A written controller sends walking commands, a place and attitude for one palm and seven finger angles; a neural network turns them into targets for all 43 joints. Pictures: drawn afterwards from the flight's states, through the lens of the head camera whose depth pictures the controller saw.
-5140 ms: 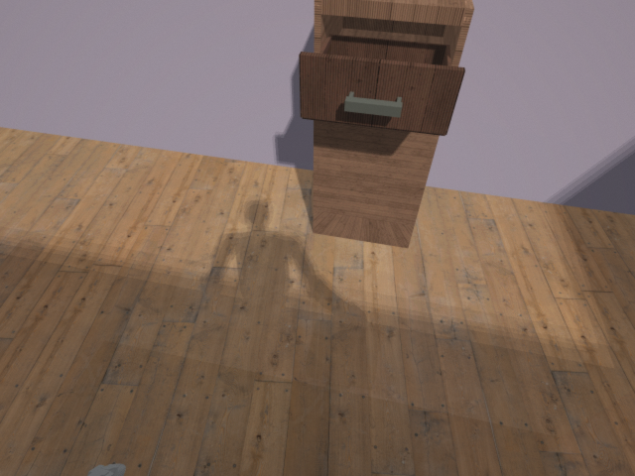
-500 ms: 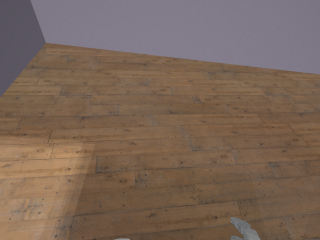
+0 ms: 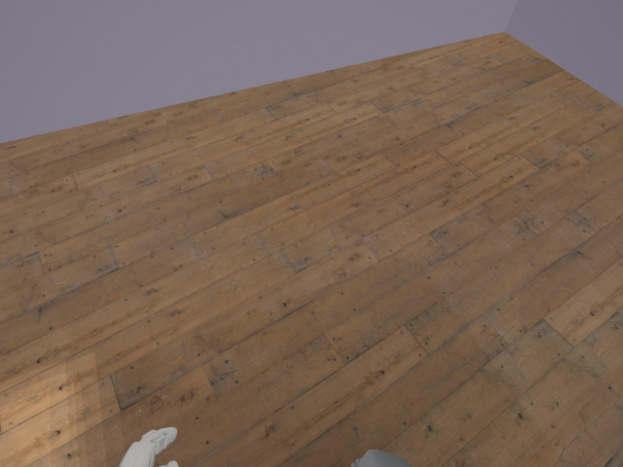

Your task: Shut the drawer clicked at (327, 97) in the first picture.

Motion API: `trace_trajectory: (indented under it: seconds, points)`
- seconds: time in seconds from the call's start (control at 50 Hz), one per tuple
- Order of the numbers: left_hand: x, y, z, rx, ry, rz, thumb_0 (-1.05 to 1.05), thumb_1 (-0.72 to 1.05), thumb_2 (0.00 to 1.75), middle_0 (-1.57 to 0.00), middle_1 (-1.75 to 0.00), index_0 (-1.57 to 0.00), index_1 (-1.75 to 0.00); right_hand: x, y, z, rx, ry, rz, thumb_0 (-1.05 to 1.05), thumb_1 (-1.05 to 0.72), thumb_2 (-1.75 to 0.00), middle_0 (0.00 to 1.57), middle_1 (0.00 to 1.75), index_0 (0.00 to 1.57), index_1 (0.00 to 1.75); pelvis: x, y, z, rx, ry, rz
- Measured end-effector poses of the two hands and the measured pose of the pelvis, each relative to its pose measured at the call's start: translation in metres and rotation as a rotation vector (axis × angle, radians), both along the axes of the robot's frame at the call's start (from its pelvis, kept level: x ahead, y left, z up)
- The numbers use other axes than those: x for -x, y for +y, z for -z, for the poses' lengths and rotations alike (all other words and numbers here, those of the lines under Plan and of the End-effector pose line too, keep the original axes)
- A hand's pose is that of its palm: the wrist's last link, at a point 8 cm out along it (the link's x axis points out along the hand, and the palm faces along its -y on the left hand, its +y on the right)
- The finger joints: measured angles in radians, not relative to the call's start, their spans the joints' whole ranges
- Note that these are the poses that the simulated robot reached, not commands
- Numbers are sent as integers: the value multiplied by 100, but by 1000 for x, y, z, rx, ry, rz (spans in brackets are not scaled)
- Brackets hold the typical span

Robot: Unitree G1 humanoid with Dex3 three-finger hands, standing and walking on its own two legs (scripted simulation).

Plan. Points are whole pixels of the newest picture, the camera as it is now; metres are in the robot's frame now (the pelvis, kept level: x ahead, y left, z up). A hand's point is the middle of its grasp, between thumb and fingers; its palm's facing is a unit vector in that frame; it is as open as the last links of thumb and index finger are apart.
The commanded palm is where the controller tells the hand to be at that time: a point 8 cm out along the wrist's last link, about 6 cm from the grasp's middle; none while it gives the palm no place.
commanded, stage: turn to face it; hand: left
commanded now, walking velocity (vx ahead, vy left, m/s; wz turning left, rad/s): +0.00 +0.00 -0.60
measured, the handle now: out of the picture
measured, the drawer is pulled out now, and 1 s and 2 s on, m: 0.28 0.28 0.28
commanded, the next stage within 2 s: none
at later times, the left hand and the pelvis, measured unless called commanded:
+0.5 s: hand out of the picture +0.08 +0.18 -0.18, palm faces +0.14 -0.98 -0.16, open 7.3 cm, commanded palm none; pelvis +0.02 +0.00 -0.01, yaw +5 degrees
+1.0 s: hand out of the picture +0.01 +0.24 -0.16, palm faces +0.35 -0.91 -0.23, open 7.4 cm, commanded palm none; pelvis -0.01 +0.01 +0.01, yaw +20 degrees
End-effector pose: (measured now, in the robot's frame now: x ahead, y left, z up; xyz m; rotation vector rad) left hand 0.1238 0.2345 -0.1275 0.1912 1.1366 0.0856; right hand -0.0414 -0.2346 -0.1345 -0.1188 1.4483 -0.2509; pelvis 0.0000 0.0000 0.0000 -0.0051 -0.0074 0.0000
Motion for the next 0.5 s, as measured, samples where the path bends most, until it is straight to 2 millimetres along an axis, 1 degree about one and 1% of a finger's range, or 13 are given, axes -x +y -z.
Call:
trace_trajectory:
  seconds: [0.04, 0.08, 0.12, 0.16, 0.24, 0.32, 0.4, 0.44, 0.5]
  points:
    - [-23, -14, -1, -14, -45, 47, 0, 91, 89, -19, -29, -20, -30, 9, -5, 11, -24, 19, 38, 1, -91, -90, 20, 30, 20, 30, -6, -9, 8, -8, 5, 24]
    - [-38, -26, -3, -26, -89, 76, 0, 91, 89, -19, -29, -20, -30, 11, -12, 20, -42, 34, 62, 1, -91, -90, 20, 30, 20, 30, -8, -16, 12, -3, 3, 49]
    - [-43, -34, -8, -35, -103, 85, 0, 90, 89, -20, -29, -20, -30, 3, -17, 21, -42, 24, 74, 1, -91, -90, 20, 30, 20, 30, -9, -21, 10, -6, -5, 59]
    - [-40, -39, -12, -42, -96, 84, 0, 90, 89, -20, -30, -20, -30, -11, -22, 18, -40, -11, 75, 1, -91, -90, 20, 30, 20, 30, -11, -24, 4, -11, -10, 72]
    - [-27, -46, -16, -38, -59, 80, 0, 90, 89, -20, -30, -20, -30, -43, -27, 10, -32, -104, 66, 1, -91, -90, 20, 30, 20, 30, -17, -27, -4, -13, -8, 73]
    - [-10, -47, -13, -7, -48, 28, 0, 91, 89, -20, -30, -20, -30, -65, -21, 5, -37, -142, 26, 1, -91, -90, 19, 30, 20, 30, -21, -25, -6, -1, -12, 36]
    - [11, -33, -3, 16, -46, -59, -1, 92, 89, -20, -30, -20, -30, -83, -11, 2, -35, -128, -53, 0, -91, -90, 19, 30, 20, 30, -20, -17, -4, 11, -17, -17]
    - [27, -22, 5, 24, -28, -107, -1, 91, 89, -20, -30, -20, -30, -93, -6, 0, -19, -127, -97, 1, -92, -90, 20, 30, 20, 30, -19, -11, -2, 18, -17, -47]
    - [57, -2, 22, 37, 21, -177, -1, 91, 89, -20, -30, -20, -30, -110, 3, -3, 11, -145, -161, 1, -92, -90, 20, 30, 20, 30, -15, 2, 5, 32, -14, -92]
